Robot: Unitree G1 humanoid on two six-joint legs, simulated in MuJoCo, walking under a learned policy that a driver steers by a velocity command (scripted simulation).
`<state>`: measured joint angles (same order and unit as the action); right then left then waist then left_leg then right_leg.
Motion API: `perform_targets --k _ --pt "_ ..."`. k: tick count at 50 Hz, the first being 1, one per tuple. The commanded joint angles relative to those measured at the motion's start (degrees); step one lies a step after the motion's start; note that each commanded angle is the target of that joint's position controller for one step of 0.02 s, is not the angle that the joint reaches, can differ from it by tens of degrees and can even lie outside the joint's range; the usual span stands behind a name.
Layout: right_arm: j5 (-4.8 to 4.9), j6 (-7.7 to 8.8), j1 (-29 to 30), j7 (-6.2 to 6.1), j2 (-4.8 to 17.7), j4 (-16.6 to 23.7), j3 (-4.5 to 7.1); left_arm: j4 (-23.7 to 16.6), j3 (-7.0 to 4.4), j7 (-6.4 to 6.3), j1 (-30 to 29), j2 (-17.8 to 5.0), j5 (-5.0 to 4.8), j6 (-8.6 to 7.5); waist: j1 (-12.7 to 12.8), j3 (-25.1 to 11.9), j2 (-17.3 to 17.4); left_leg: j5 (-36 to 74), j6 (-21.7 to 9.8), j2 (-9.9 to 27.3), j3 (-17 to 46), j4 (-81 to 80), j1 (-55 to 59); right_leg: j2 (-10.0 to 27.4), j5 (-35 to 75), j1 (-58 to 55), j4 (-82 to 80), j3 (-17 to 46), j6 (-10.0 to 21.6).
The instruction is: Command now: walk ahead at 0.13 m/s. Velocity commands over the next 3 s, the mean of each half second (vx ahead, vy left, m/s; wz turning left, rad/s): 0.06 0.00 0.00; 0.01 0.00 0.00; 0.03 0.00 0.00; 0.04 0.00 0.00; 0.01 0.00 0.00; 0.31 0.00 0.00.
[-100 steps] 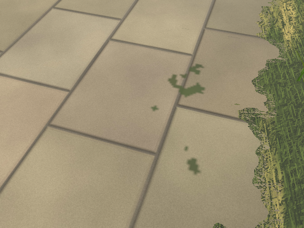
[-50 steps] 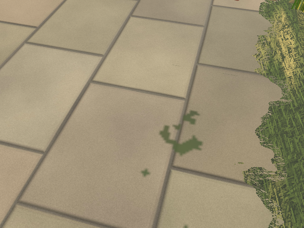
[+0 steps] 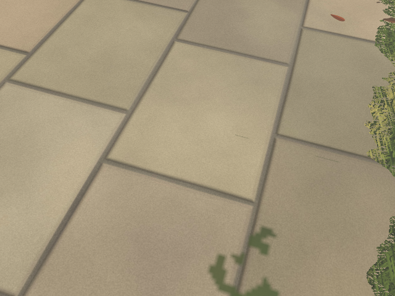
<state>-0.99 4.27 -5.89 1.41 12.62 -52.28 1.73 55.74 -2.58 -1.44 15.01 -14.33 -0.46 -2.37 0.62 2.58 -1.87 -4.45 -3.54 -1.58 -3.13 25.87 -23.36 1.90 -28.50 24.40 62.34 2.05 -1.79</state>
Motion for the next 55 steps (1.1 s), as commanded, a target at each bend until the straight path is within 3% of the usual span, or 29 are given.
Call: perform_targets --k 1,3,5,7,9,10,11,12,13,14,18,27,55 --pt "-1.22 0.28 2.21 -0.42 6.02 2.05 1.04 -0.30 -0.66 -1.37 8.38 -1.03 0.48 1.83 2.91 -8.58 8.19 18.33 -10.43 13.48 10.20 -11.19 1.84 2.74 4.00 -6.18 -8.23 0.12 -0.44" --pt "-1.00 0.22 1.55 -0.97 6.53 1.34 1.19 -0.43 -0.55 -1.79 6.87 -0.98 0.63 2.30 2.32 -9.68 8.51 13.80 -10.50 13.18 9.47 -11.72 2.13 2.59 7.01 -8.38 -15.32 -0.16 -0.22" --pt "-0.38 -0.36 0.94 -1.51 7.25 0.76 1.30 -0.56 -0.89 -1.77 4.95 -2.25 0.67 2.92 1.48 -9.91 8.36 0.67 -9.88 13.34 10.54 -13.27 1.96 2.39 11.44 -10.44 -20.01 -0.45 0.03" --pt "0.25 -1.16 1.61 -1.93 7.27 0.36 1.17 -0.48 -1.06 -1.59 3.54 -2.34 0.88 3.23 1.82 -7.54 8.22 -13.86 -8.13 12.44 11.23 -14.23 -0.28 1.59 15.19 -13.02 -25.74 -1.45 0.70" --pt "0.83 -1.72 0.54 -2.19 5.71 -0.58 0.61 -0.10 -1.09 -1.40 2.75 -2.17 1.66 3.13 2.08 -4.32 6.98 -23.73 -4.83 10.39 11.26 -13.90 -2.26 1.15 17.28 -15.65 -32.76 -2.09 2.08" --pt "0.86 -1.87 -1.23 -2.19 4.96 -1.40 0.34 -0.19 -1.04 -1.40 2.83 -2.71 2.05 2.99 1.75 -2.79 5.40 -26.25 -2.58 9.14 11.17 -12.95 -2.39 3.11 18.50 -15.99 -36.60 -0.03 3.11" --pt "0.69 -1.90 -2.39 -2.16 5.28 -1.56 0.53 -0.32 -1.27 -1.53 2.85 -4.83 1.83 2.80 0.14 -1.06 2.20 -24.44 -0.90 6.79 9.58 -10.09 -2.11 5.18 17.36 -14.46 -38.32 1.62 4.31" --pt "0.91 -2.29 -4.49 -2.54 5.08 -1.76 0.85 1.00 -2.08 -1.34 1.82 -7.21 1.00 2.58 -2.17 0.44 -5.10 -19.90 0.32 3.07 4.83 -8.48 2.03 4.02 6.22 -7.03 -39.84 1.82 5.25" --pt "0.53 -2.54 -3.63 -2.93 5.72 -2.14 0.91 0.94 -1.58 -1.11 0.80 -4.31 0.95 2.00 -1.46 1.07 -5.11 -16.00 0.85 2.82 3.96 -5.67 7.06 3.33 2.41 -2.61 -42.41 1.95 4.57" --pt "0.56 -2.78 -3.67 -3.11 5.39 -2.21 0.96 1.19 -1.19 -1.07 -0.02 -2.87 1.33 1.49 -1.95 0.43 -5.28 -13.56 0.57 2.97 3.73 -4.53 9.47 3.36 2.51 -1.45 -43.49 1.91 3.55" --pt "0.35 -3.04 -4.28 -3.09 4.35 -3.73 0.88 2.09 -1.19 -1.01 0.20 -2.53 0.78 0.14 -1.48 -1.78 -1.78 -7.51 -0.15 3.32 3.62 -3.08 10.43 2.42 12.57 -6.15 -41.05 0.74 2.46" --pt "1.00 -3.44 -4.41 -2.99 4.27 -6.06 0.97 4.12 -0.85 -1.08 2.30 -2.05 0.57 0.64 -0.49 -3.44 1.61 1.83 0.08 3.54 3.42 -0.87 12.31 1.35 22.34 -10.56 -38.06 -0.84 2.82" --pt "1.13 -4.12 -5.10 -3.62 3.51 -9.83 0.95 7.41 -0.18 -1.56 3.51 -0.05 0.61 1.53 -0.66 -0.06 1.90 -3.50 0.39 3.76 4.29 -2.57 11.93 0.03 17.07 -10.36 -39.56 -2.40 2.08"
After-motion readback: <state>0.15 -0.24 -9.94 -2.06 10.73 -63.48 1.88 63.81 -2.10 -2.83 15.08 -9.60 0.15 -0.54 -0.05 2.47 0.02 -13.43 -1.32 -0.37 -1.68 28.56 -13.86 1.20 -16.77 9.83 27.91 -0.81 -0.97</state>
